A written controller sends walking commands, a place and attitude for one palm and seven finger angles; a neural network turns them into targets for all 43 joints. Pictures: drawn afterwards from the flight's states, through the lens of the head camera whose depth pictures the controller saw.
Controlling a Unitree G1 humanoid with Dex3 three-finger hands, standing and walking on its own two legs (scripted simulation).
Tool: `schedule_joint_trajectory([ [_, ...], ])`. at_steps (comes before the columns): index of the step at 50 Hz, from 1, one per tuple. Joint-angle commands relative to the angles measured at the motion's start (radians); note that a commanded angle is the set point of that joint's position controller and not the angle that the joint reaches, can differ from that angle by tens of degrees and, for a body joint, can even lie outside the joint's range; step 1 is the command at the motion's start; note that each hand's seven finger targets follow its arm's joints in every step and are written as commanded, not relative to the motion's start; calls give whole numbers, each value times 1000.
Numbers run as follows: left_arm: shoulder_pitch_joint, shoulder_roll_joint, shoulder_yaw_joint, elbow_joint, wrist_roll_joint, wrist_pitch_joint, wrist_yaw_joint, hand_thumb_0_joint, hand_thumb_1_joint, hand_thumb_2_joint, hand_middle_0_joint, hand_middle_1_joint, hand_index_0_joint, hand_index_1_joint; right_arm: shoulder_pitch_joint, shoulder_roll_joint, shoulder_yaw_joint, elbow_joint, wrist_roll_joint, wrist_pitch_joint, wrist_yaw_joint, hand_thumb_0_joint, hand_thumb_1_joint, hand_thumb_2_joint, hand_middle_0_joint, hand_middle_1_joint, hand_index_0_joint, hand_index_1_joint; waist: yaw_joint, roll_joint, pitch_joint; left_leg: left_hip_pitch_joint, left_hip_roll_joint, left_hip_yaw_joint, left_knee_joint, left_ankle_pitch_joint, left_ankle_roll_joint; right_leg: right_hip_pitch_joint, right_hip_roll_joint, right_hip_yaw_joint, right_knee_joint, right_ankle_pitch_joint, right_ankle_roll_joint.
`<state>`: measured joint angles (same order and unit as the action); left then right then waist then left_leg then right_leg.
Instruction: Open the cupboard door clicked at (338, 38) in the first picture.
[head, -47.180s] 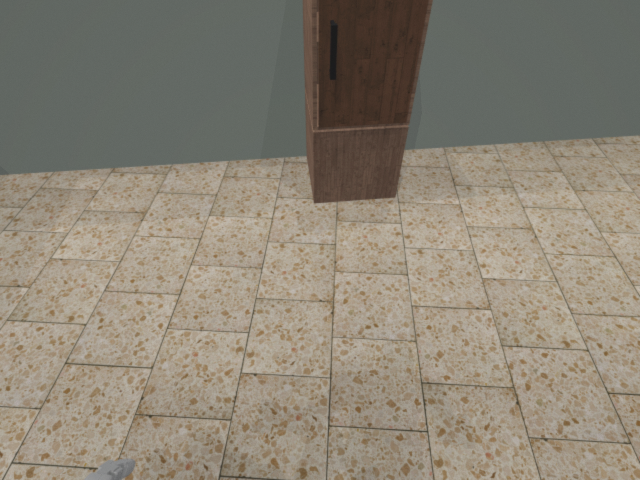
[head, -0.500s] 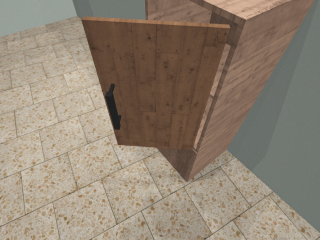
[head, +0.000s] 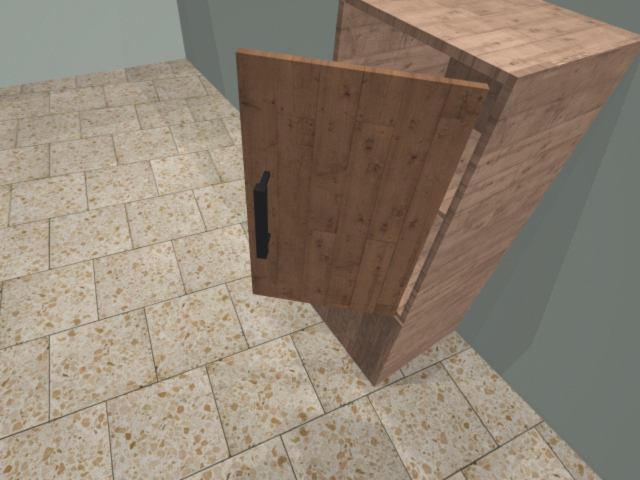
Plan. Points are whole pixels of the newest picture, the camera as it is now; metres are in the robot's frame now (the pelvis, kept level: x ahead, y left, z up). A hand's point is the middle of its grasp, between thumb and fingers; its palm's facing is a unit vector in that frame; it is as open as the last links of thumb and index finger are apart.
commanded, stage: come to a stop and stand still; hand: left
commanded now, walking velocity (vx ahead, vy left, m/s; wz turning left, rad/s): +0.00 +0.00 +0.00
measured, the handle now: (264, 216) +0.57 +0.15 -0.04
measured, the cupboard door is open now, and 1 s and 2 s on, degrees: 48 48 48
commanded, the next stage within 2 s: look again from close up in 0.74 s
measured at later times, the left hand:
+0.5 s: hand out of the picture -0.07 +0.14 -0.17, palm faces +0.03 -0.99 -0.13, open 7.4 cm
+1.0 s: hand out of the picture -0.07 +0.15 -0.18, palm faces +0.01 -0.99 -0.16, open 7.4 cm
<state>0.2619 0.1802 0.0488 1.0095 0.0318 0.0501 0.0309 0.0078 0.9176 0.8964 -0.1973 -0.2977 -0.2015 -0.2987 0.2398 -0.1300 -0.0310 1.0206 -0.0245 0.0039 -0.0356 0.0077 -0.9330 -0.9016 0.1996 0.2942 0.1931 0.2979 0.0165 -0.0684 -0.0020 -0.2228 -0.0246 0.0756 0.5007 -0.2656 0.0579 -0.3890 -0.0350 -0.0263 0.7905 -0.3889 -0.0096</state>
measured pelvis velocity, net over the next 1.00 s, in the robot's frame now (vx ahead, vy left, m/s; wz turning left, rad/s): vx -0.04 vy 0.00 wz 0.00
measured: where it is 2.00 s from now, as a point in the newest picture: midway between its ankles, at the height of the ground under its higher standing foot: outside the picture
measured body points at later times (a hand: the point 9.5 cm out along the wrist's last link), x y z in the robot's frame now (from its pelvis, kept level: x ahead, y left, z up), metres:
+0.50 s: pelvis -0.04 -0.01 +0.01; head -0.04 +0.00 +0.46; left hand -0.07 +0.19 -0.16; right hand -0.07 -0.21 -0.16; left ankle +0.01 +0.09 -0.74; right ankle -0.05 -0.12 -0.74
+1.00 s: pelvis -0.04 +0.00 -0.01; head -0.04 +0.00 +0.44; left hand -0.07 +0.21 -0.17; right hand -0.06 -0.21 -0.17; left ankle +0.01 +0.09 -0.74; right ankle -0.05 -0.12 -0.74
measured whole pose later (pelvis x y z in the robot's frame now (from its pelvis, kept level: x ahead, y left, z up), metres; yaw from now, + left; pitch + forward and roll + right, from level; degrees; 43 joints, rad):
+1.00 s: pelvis -0.04 +0.00 -0.01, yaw +0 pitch +0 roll -2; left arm 0.38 0.10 -0.02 1.09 0.02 -0.02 0.04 0.01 0.91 0.90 -0.20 -0.30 -0.20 -0.30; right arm 0.34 -0.12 -0.01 1.06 -0.02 0.00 -0.01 0.01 -0.91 -0.90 0.20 0.29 0.19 0.30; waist -0.03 0.03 0.00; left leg -0.35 0.00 0.05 0.59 -0.24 0.05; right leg -0.25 0.00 -0.05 0.55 -0.30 -0.01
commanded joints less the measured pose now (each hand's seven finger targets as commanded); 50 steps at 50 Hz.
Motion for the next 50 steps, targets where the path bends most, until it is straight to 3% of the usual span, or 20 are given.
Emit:
schedule_joint_trajectory([
  [1,75,10,-2,-13,1,-24,-9,0,900,900,-200,-300,-200,-300,-17,-118,-7,-49,2,-19,0,0,-900,-900,200,300,200,300,17,170,99,-105,224,-195,-288,39,94,26,-11,16,29,15,14],
  [4,73,-3,-14,-8,-5,-38,-3,0,900,900,-200,-300,-200,-300,48,-136,-12,-26,1,-20,-2,0,-900,-900,200,300,200,300,-10,157,54,-1,242,-230,-251,105,102,76,-23,3,-183,-16,20],
  [6,121,5,-18,18,-7,-53,1,0,900,900,-200,-300,-200,-300,63,-128,-9,-9,8,-23,-1,0,-900,-900,200,300,200,300,4,90,17,16,203,-207,-176,161,65,183,-24,11,-408,143,17],
  [8,146,39,-24,40,-9,-72,8,0,900,900,-200,-300,-200,-300,65,-98,0,-4,21,-31,3,0,-900,-900,200,300,200,300,-12,-3,-16,6,122,-124,-109,170,-9,232,-114,132,-450,312,-22],
  [9,140,51,-29,43,-14,-74,7,0,900,900,-200,-300,-200,-300,68,-92,3,1,21,-33,6,0,-900,-900,200,300,200,300,-24,14,-21,39,104,-111,-117,165,-22,209,-139,134,-437,352,-40],
  [10,137,48,-31,51,-14,-76,6,0,900,900,-200,-300,-200,-300,72,-93,3,12,17,-32,7,0,-900,-900,200,300,200,300,-27,-3,-39,76,107,-109,-118,204,-26,198,-123,119,-423,365,-39],
  [11,126,40,-31,55,-15,-79,7,0,900,900,-200,-300,-200,-300,78,-94,2,25,16,-26,6,0,-900,-900,200,300,200,300,-30,-82,-37,79,114,-105,-108,198,-27,196,-101,107,-426,346,-34],
  [15,130,21,-41,66,-18,-70,7,0,900,900,-200,-300,-200,-300,81,-98,12,61,14,-19,8,0,-900,-900,200,300,200,300,-28,23,77,61,120,-124,-173,52,-29,94,-78,102,-469,110,-28],
  [16,132,25,-41,69,-16,-68,7,0,900,900,-200,-300,-200,-300,87,-91,14,69,14,-17,9,0,-900,-900,200,300,200,300,-25,47,102,34,120,-128,-184,31,-28,103,-75,94,-474,105,-28],
  [20,166,17,-43,86,-17,-65,6,0,900,900,-200,-300,-200,-300,106,-84,17,85,12,-13,8,0,-900,-900,200,300,200,300,-19,81,131,-8,119,-141,-219,-69,-31,90,-64,94,-479,45,-27],
  [25,185,5,-40,91,-17,-66,7,0,900,900,-200,-300,-200,-300,134,-68,15,99,8,-11,8,0,-900,-900,200,300,200,300,-14,77,127,-27,113,-143,-216,-91,-32,81,-61,96,-481,6,-30],
  [32,195,-7,-38,87,-17,-71,9,0,900,900,-200,-300,-200,-300,170,-43,15,106,8,-14,7,0,-900,-900,200,300,200,300,-13,51,111,-53,111,-138,-200,-74,-34,93,-62,96,-476,8,-35],
  [41,205,-17,-40,95,-16,-75,11,0,900,900,-200,-300,-200,-300,188,-27,16,109,9,-17,5,0,-900,-900,200,300,200,300,-17,67,121,-45,115,-134,-186,-51,-35,71,-58,93,-471,27,-38],
  [42,237,34,-50,109,3,-91,40,0,900,900,-200,-300,-200,-300,22,-99,16,25,11,-22,20,0,-900,-900,200,300,200,300,32,103,178,-117,99,-74,20,-33,-74,46,-87,134,-492,156,-37],
  [43,164,77,-40,48,-6,-92,32,0,900,900,-200,-300,-200,-300,97,-47,13,-5,9,-9,27,0,-900,-900,200,300,200,300,-50,72,105,-70,67,-71,64,-104,-68,-28,-139,203,-540,-183,-68],
  [44,121,79,-32,22,-7,-89,25,0,900,900,-200,-300,-200,-300,136,-44,8,10,2,-3,30,0,-900,-900,200,300,200,300,-67,92,108,-49,58,-61,91,-92,-58,-85,-140,200,-538,-269,-83],
  [45,106,80,-33,17,-11,-95,25,0,900,900,-200,-300,-200,-300,176,-43,11,17,2,-4,32,0,-900,-900,200,300,200,300,-83,69,64,-34,65,-63,93,-57,-53,-69,-126,178,-512,-228,-87],
  [46,95,72,-32,10,-11,-101,23,0,900,900,-200,-300,-200,-300,197,-36,14,16,0,-9,34,0,-900,-900,200,300,200,300,-80,110,43,-14,66,-64,69,-19,-52,-43,-114,135,-474,-149,-85],
  [47,104,61,-32,11,-13,-101,21,0,900,900,-200,-300,-200,-300,198,-40,16,7,2,-18,32,0,-900,-900,200,300,200,300,-74,111,27,-16,74,-93,23,-13,-47,-23,-90,120,-428,-109,-80],
  [50,146,17,-36,26,-11,-86,19,0,900,900,-200,-300,-200,-300,146,-90,11,-16,3,-30,22,0,-900,-900,200,300,200,300,-34,161,70,-127,138,-205,-136,-150,-9,59,-16,57,-329,-31,-51],
])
